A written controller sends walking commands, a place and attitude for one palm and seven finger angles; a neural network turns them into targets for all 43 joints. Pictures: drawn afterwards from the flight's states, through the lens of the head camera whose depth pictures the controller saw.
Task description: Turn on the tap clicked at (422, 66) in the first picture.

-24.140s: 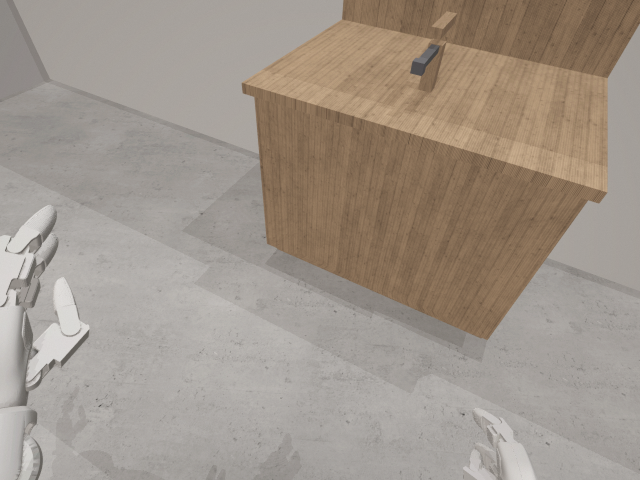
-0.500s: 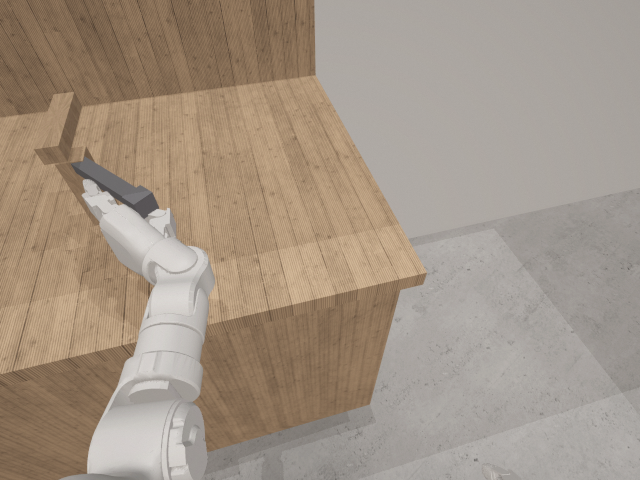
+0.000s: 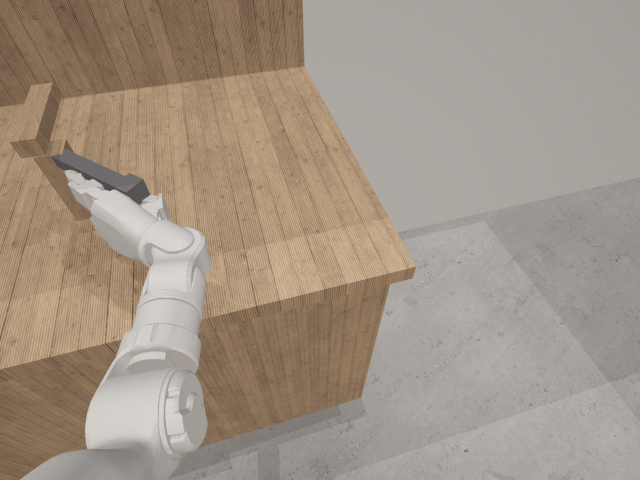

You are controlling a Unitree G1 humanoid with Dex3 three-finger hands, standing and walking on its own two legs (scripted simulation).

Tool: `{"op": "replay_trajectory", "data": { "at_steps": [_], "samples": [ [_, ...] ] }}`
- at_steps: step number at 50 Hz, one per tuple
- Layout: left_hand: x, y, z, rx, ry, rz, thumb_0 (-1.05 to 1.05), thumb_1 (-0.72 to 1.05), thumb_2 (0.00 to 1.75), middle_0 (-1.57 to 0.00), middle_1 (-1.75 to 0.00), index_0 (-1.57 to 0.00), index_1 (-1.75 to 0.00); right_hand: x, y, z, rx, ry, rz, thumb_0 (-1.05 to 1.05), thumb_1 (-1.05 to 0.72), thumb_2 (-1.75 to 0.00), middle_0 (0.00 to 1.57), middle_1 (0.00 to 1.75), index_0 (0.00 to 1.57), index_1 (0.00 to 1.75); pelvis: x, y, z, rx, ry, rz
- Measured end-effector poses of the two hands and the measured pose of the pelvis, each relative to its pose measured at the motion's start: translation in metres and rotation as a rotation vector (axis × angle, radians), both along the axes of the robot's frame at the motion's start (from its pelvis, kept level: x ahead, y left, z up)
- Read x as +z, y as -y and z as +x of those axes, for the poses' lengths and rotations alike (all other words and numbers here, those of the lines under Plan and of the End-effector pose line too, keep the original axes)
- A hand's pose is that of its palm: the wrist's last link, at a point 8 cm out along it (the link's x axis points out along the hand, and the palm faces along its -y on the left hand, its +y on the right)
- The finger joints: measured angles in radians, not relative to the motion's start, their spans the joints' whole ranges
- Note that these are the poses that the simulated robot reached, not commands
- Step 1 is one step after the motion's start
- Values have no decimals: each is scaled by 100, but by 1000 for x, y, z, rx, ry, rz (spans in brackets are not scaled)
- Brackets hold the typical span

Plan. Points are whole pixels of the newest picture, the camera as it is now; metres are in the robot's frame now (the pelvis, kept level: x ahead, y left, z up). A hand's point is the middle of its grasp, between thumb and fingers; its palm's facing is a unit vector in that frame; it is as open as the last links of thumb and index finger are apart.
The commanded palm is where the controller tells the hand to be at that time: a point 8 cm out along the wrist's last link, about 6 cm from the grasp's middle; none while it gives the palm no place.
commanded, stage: push the lever round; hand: left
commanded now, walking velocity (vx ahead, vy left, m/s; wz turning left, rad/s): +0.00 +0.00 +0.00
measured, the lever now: (131, 190) +0.44 +0.24 +0.14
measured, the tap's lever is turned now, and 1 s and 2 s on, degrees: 44 86 86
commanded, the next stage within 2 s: lift the hand up off the lever in 0.44 s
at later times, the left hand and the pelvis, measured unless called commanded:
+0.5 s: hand (182, 180) +0.49 +0.19 +0.12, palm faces +0.82 -0.56 -0.12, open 8.5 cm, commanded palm +0.45 +0.22 +0.12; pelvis -0.01 -0.01 -0.01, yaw -1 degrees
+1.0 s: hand (182, 175) +0.49 +0.19 +0.12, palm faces +0.82 -0.56 -0.10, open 8.4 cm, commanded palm +0.44 +0.22 +0.14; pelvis +0.00 -0.01 +0.00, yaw -2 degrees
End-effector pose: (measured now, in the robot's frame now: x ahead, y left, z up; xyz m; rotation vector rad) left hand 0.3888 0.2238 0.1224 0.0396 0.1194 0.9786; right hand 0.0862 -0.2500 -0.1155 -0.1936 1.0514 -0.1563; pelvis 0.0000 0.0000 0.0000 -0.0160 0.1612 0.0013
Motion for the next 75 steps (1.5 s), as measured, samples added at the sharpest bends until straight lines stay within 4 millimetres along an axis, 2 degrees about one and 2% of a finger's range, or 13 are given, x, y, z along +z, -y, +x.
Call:
{"op": "replay_trajectory", "data": {
  "at_steps": [13, 28, 36, 42, 58, 69, 72, 75],
  "samples": [
    [0, 13, 21, 4, -8, 6, 3, 90, 90, -15, -15, 0, -11, -9, 1, -29, -18, -67, 1, 0, -91, -90, 20, 30, 20, 30, -4, 2, -5, -3, -35, 1],
    [2, 19, 50, -5, -34, 11, 2, 90, 90, -15, -15, 0, -9, -13, 9, -73, -76, -156, -6, 0, -91, -90, 21, 30, 20, 30, -7, 6, -6, -16, -80, 1],
    [1, 22, 53, 20, -26, 7, 2, 90, 90, -15, -15, 0, -6, -12, 12, -88, -96, -194, -6, 0, -91, -90, 20, 30, 20, 30, -7, 7, -3, -20, -87, 1],
    [2, 22, 53, 17, -30, -1, 2, 90, 90, -15, -15, 0, -5, -9, 12, -85, -104, -178, -5, 0, -91, -90, 20, 30, 20, 30, -5, 9, -2, -24, -79, 3],
    [7, 13, 43, -3, -31, -31, 2, 90, 90, -15, -15, -7, -13, -2, 14, -56, -83, -89, -10, 0, -91, -90, 20, 30, 20, 30, 0, 9, 1, -26, -45, 4],
    [11, 9, 39, 0, -22, -51, 2, 90, 90, -15, -15, -12, -15, -2, 8, -44, -64, -72, -4, 0, -91, -90, 20, 30, 20, 30, 2, 5, 4, -23, -29, 3],
    [19, 8, 40, -5, 0, -29, 2, 90, 90, -15, -15, -12, -16, -2, 6, -42, -60, -68, 1, 0, -91, -90, 20, 30, 20, 30, 2, 3, 6, -23, -26, 3],
    [35, 6, 44, -25, 34, 13, 2, 90, 90, -15, -15, -13, -16, -2, 3, -39, -57, -67, 9, 0, -91, -90, 20, 30, 20, 30, 3, 2, 7, -21, -20, 4]
  ]
}}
